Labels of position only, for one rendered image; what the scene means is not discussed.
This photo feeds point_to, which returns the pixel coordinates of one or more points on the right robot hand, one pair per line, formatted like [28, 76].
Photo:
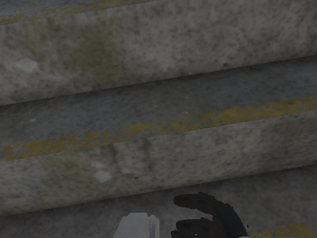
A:
[226, 222]

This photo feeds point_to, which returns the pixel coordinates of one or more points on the robot left thigh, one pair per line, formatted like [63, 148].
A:
[138, 225]

